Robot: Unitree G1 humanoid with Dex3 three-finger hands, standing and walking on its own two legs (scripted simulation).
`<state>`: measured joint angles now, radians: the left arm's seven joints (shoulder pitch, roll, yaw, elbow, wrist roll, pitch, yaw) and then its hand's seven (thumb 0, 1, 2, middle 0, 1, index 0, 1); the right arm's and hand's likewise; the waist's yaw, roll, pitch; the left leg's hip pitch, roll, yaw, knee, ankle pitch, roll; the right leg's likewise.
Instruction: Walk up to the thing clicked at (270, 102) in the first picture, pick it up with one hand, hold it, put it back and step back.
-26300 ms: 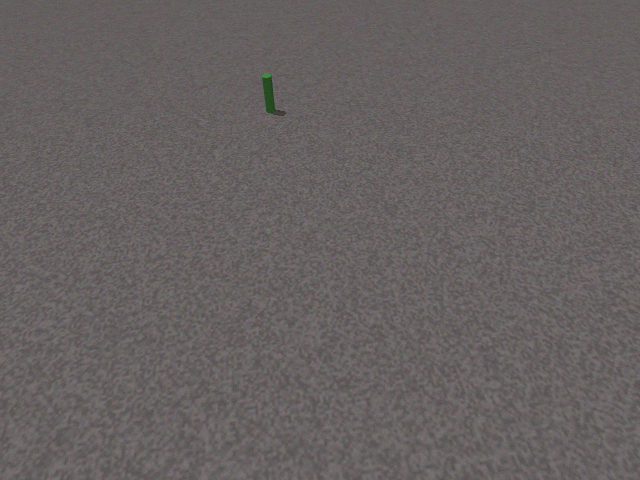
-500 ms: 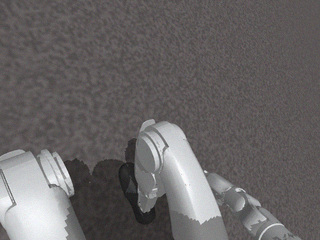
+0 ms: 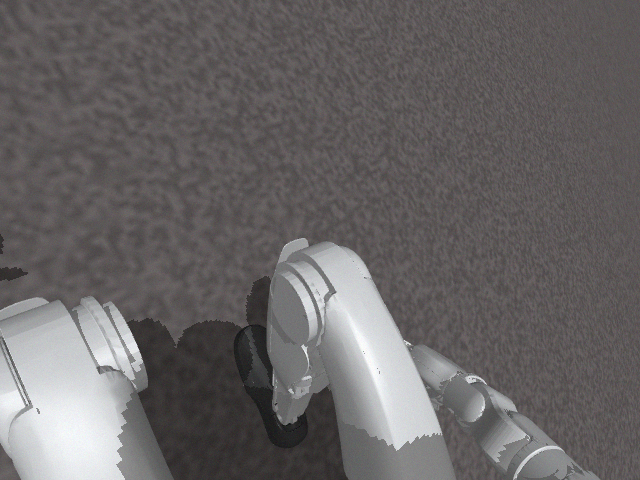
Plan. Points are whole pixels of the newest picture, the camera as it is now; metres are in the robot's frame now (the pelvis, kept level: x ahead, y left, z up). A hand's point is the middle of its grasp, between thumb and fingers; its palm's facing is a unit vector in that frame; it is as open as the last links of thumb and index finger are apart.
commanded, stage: withdraw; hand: left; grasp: from the side
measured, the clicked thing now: out of the picture +0.43 +0.32 -0.18
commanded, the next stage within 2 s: rise in 0.26 s
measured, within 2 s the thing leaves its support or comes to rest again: neither
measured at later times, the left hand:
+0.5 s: hand out of the picture +0.38 +0.40 -0.06, palm faces +0.40 -0.91 -0.14, open 17.6 cm
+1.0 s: hand out of the picture +0.26 +0.35 +0.10, palm faces +0.33 -0.82 -0.47, open 17.5 cm
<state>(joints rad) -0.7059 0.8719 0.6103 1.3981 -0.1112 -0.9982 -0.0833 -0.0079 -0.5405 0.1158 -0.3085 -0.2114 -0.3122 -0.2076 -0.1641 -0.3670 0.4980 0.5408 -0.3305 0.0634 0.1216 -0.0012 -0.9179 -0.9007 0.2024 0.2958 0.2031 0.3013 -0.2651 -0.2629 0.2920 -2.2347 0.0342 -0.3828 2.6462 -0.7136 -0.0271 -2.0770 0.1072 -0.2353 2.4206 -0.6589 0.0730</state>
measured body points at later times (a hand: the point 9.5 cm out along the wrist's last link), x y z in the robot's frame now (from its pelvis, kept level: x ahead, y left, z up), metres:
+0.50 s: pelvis +0.00 -0.01 +0.03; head +0.19 +0.15 +0.41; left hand +0.35 +0.44 -0.05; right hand +0.20 -0.24 -0.04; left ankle +0.08 +0.13 -0.25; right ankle +0.13 -0.12 -0.25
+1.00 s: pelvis +0.02 -0.02 +0.20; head +0.21 +0.06 +0.60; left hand +0.24 +0.39 +0.13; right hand +0.23 -0.23 +0.07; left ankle +0.07 +0.13 -0.25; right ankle +0.13 -0.12 -0.25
